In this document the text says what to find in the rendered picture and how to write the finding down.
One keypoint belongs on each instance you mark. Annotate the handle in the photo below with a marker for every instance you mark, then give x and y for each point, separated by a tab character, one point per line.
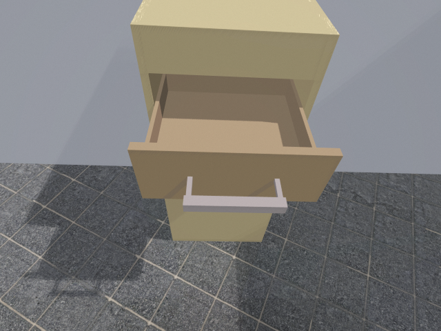
194	203

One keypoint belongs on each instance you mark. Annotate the cabinet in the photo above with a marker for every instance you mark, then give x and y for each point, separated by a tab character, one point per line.
277	39

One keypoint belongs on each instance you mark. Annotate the drawer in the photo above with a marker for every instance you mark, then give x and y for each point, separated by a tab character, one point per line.
234	136

